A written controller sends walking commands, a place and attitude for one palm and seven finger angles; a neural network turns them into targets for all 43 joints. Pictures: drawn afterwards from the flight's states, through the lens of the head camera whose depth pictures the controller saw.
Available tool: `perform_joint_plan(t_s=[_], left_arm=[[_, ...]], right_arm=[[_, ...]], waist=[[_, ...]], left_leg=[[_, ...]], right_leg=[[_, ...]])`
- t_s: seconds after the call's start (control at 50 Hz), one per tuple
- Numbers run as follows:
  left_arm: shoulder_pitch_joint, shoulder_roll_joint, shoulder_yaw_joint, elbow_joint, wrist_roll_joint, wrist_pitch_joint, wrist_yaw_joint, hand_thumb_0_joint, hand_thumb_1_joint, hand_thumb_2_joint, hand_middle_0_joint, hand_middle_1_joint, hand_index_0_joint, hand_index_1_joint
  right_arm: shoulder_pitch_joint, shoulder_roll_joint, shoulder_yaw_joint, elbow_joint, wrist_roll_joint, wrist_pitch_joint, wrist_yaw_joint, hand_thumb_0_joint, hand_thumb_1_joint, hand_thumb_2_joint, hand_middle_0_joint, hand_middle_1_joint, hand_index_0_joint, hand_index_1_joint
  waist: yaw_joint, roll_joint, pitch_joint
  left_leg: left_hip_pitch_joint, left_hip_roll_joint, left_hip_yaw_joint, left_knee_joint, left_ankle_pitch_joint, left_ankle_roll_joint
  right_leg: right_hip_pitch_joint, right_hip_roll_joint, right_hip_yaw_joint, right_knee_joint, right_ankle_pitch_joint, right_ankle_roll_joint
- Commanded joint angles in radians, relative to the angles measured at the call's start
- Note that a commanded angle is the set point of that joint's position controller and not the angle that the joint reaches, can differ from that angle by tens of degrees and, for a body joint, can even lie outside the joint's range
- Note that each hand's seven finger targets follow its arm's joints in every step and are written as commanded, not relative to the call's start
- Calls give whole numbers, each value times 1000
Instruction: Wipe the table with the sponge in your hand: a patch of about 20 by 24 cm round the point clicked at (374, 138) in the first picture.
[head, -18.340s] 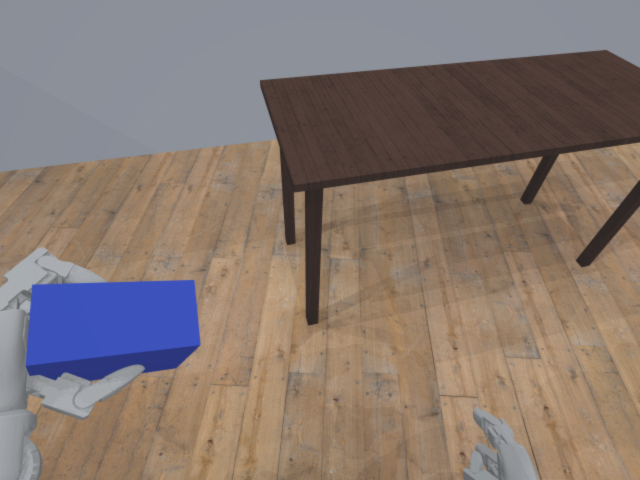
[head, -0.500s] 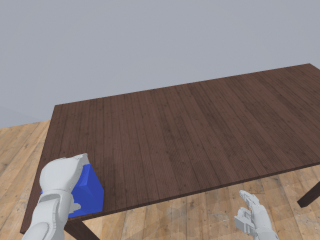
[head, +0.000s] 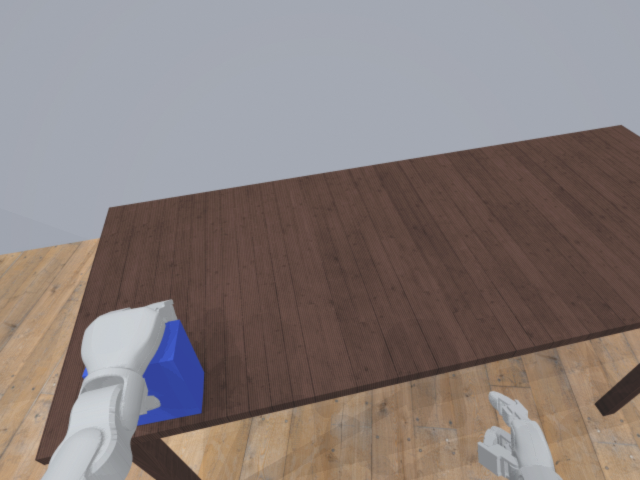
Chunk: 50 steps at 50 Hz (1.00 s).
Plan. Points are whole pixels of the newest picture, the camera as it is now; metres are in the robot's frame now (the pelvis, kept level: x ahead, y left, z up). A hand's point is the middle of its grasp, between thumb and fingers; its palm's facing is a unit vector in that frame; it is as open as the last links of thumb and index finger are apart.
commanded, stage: wipe forward along the first lane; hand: left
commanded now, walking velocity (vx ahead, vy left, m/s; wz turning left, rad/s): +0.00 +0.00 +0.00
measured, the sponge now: (156, 383) +0.22 +0.28 -0.03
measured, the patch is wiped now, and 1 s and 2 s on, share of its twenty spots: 0.05 0.20 0.30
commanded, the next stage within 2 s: slide across to the middle lane in 1.48 s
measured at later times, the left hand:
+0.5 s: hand (146, 331) +0.27 +0.30 +0.02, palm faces -0.08 -0.02 -1.00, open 10.4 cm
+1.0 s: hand (150, 300) +0.32 +0.32 +0.02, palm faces -0.12 +0.02 -0.99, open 10.3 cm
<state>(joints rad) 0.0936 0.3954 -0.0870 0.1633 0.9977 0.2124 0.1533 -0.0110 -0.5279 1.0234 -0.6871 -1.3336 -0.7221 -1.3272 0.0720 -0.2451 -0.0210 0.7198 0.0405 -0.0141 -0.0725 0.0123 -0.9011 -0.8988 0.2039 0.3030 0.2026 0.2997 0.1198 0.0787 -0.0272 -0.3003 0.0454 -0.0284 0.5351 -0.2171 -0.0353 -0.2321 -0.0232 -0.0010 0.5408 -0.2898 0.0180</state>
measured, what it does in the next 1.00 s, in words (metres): stands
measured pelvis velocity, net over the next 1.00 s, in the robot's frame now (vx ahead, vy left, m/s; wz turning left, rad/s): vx -0.03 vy -0.01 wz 0.00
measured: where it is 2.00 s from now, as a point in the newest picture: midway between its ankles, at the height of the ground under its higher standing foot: outside the picture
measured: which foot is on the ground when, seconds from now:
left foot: down 0.00-1.00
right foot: down 0.00-1.00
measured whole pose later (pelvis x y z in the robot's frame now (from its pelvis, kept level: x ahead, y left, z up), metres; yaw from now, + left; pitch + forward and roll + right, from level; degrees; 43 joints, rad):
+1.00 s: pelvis -0.03 -0.01 -0.02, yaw +0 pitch +7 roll -1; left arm -0.43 0.52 0.01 0.80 1.04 0.06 0.19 0.01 -0.56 1.03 -0.73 -1.30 -0.77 -1.30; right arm 0.22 -0.27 -0.04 0.75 0.07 0.05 -0.08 0.01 -0.90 -0.90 0.20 0.30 0.20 0.30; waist 0.03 0.07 -0.10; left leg -0.59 0.05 -0.06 0.70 -0.24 -0.02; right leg -0.53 0.00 -0.01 0.71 -0.31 0.01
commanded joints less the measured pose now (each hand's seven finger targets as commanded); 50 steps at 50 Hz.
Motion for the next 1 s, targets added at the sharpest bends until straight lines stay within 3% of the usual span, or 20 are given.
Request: perform_joint_plan(t_s=[0.0,0.04,0.1,0.14,0.16,0.24,0.26,0.34,0.4,0.44,0.52,0.54,0.62,0.64,0.7,0.74,0.76,0.84,0.86,0.98], left_arm=[[-255,207,121,-17,24,10,37,0,100,1300,-1200,-1600,-1200,-1600],[-308,256,158,18,25,6,37,0,100,1300,-1200,-1600,-1200,-1600],[-300,186,96,44,29,-2,32,0,100,1300,-1200,-1600,-1200,-1600],[-303,236,148,81,28,-1,32,0,100,1300,-1200,-1600,-1200,-1600],[-322,173,87,64,20,-8,28,0,100,1300,-1200,-1600,-1200,-1600],[-341,257,163,124,25,-22,33,0,100,1300,-1200,-1600,-1200,-1600],[-357,217,127,111,21,-30,33,0,100,1300,-1200,-1600,-1200,-1600],[-408,262,163,166,33,-40,50,0,100,1300,-1200,-1600,-1200,-1600],[-433,212,110,210,37,-44,55,0,100,1300,-1200,-1600,-1200,-1600],[-477,271,157,260,40,-43,62,0,100,1300,-1200,-1600,-1200,-1600],[-529,230,101,327,47,-49,58,0,100,1300,-1200,-1600,-1200,-1600],[-523,285,158,352,47,-50,63,0,100,1300,-1200,-1600,-1200,-1600],[-623,265,111,406,55,-65,62,0,100,1300,-1200,-1600,-1200,-1600],[-620,328,169,429,54,-68,67,0,100,1300,-1200,-1600,-1200,-1600],[-702,287,111,459,54,-86,66,0,100,1300,-1200,-1600,-1200,-1600],[-672,348,176,488,57,-90,73,0,100,1300,-1200,-1600,-1200,-1600],[-691,309,133,481,48,-97,70,0,100,1300,-1200,-1600,-1200,-1600],[-724,378,189,544,63,-111,79,0,100,1300,-1200,-1600,-1200,-1600],[-743,326,135,537,62,-119,78,0,100,1300,-1200,-1600,-1200,-1600],[-845,386,157,607,63,-133,92,0,100,1300,-1200,-1600,-1200,-1600]], right_arm=[[-161,-112,-33,-141,1,-45,-19,0,-900,-900,200,300,200,300],[-148,-124,-35,-126,3,-39,-23,0,-900,-900,200,300,200,300],[-136,-116,-38,-139,6,-39,-19,0,-900,-900,200,300,200,300],[-125,-129,-43,-131,5,-30,-18,0,-900,-900,200,300,200,300],[-116,-121,-41,-147,10,-30,-17,0,-900,-900,200,300,200,300],[-99,-134,-46,-133,7,-23,-19,0,-900,-900,200,300,200,300],[-87,-129,-47,-145,11,-24,-19,0,-900,-900,200,300,200,300],[-73,-136,-52,-126,9,-19,-20,0,-900,-900,200,300,200,300],[-61,-131,-53,-129,14,-17,-19,0,-900,-900,200,300,200,300],[-43,-143,-55,-111,15,-10,-22,0,-900,-900,200,300,200,300],[-28,-141,-53,-116,20,-4,-21,0,-900,-900,200,300,200,300],[-17,-149,-58,-107,20,0,-22,0,-900,-900,200,300,200,300],[5,-146,-54,-113,22,3,-24,0,-900,-900,200,300,200,300],[14,-154,-56,-105,22,8,-25,0,-900,-900,200,300,200,300],[28,-148,-53,-111,24,7,-26,0,-900,-900,200,300,200,300],[41,-157,-60,-103,21,13,-25,0,-900,-900,200,300,200,300],[46,-150,-57,-117,25,13,-25,0,-900,-900,200,300,200,300],[68,-160,-60,-96,22,18,-21,0,-900,-900,200,300,200,300],[75,-154,-59,-107,23,17,-20,0,-900,-900,200,300,200,300],[105,-163,-61,-89,28,16,-21,0,-900,-900,200,300,200,300]], waist=[[-28,-122,-91],[-33,-114,-85],[-34,-98,-125],[-30,-116,-132],[-43,-117,-149],[-39,-138,-135],[-49,-133,-153],[-55,-127,-130],[-65,-148,-133],[-70,-147,-126],[-85,-164,-127],[-76,-152,-132],[-97,-158,-144],[-89,-146,-149],[-111,-147,-152],[-92,-128,-196],[-104,-126,-204],[-104,-120,-191],[-116,-111,-201],[-141,-140,-190]], left_leg=[[87,-71,30,-51,16,62],[78,-73,28,-52,-9,58],[72,-71,37,-37,18,61],[61,-71,28,-35,18,58],[52,-68,37,-31,15,64],[28,-70,31,-17,11,62],[22,-68,38,-10,14,67],[7,-67,33,-5,-20,62],[-16,-67,38,5,-40,66],[-33,-67,35,4,-68,63],[-68,-67,41,18,-98,65],[-74,-68,34,15,-107,62],[-99,-66,36,30,-133,66],[-108,-66,30,28,-142,64],[-125,-64,35,40,-165,67],[-124,-63,27,46,-134,66],[-131,-64,32,54,-135,70],[-156,-61,26,60,-141,68],[-154,-62,30,66,-138,72],[-196,-60,30,77,-184,77]], right_leg=[[-108,46,7,-141,29,-65],[-123,51,25,-144,-1,-70],[-122,46,-1,-119,43,-66],[-122,52,12,-115,44,-70],[-120,47,-15,-103,53,-63],[-138,49,11,-103,55,-65],[-134,46,-13,-90,69,-60],[-181,50,3,-95,15,-63],[-201,46,-12,-85,0,-58],[-217,50,-1,-85,-29,-61],[-248,45,-11,-73,-54,-54],[-245,50,-5,-71,-69,-60],[-276,46,-17,-55,-86,-53],[-270,50,-6,-57,-99,-57],[-296,45,-18,-47,-111,-50],[-273,51,-8,-38,-82,-56],[-268,48,-17,-33,-78,-52],[-291,51,-6,-33,-87,-56],[-293,50,-16,-24,-77,-53],[-322,49,-9,-29,-118,-46]])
